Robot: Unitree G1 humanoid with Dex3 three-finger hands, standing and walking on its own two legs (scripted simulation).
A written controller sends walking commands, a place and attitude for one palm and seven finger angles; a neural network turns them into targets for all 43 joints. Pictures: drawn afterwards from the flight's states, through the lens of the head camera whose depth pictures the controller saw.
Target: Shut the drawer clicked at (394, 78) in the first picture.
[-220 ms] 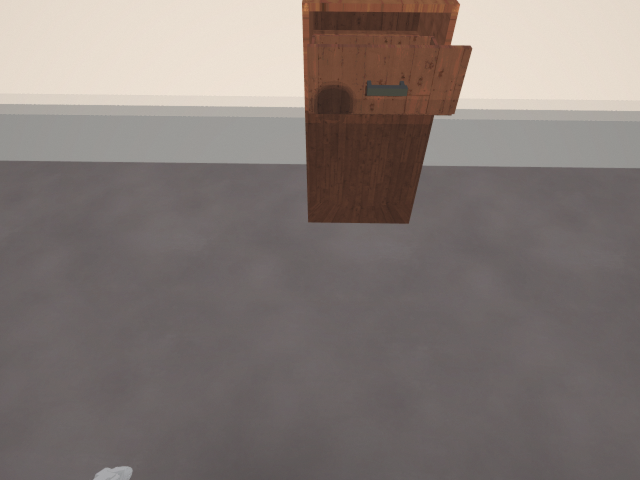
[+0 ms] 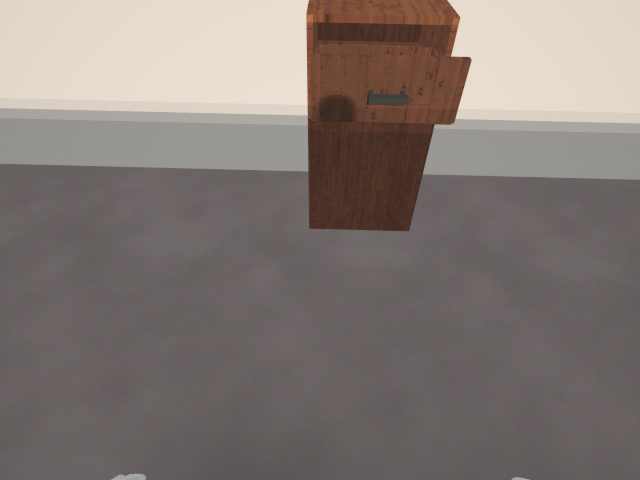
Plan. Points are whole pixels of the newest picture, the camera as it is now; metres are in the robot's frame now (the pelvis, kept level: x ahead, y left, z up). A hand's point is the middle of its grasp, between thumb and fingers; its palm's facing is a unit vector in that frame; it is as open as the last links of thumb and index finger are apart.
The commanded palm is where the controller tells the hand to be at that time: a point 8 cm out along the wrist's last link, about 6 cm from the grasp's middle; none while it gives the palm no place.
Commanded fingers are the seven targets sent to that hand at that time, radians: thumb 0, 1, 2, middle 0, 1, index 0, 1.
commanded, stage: stand and wait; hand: left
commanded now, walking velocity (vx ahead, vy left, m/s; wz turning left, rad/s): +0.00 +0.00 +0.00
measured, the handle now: (387, 96) +1.05 -0.12 +0.01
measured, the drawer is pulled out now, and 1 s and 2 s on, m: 0.27 0.27 0.27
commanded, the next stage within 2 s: look at it before walking up in 0.60 s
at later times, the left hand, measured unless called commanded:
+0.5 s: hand out of the picture +0.05 +0.24 -0.15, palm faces -0.02 -0.94 -0.34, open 7.4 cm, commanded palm none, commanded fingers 0.00 0.90 0.90 -0.20 -0.30 -0.20 -0.30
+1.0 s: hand out of the picture +0.07 +0.24 -0.15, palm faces -0.02 -0.94 -0.33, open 7.4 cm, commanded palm none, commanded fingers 0.00 0.90 0.90 -0.20 -0.30 -0.20 -0.30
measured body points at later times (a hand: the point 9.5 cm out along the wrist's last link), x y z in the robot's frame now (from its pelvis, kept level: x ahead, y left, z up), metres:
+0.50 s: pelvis -0.01 +0.00 +0.00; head -0.02 -0.01 +0.45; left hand +0.05 +0.29 -0.13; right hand +0.05 -0.30 -0.13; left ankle +0.00 +0.12 -0.74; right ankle +0.00 -0.13 -0.74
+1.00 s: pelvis -0.01 -0.01 +0.01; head -0.01 -0.01 +0.46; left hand +0.07 +0.29 -0.13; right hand +0.08 -0.30 -0.13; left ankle +0.00 +0.12 -0.74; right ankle +0.00 -0.13 -0.74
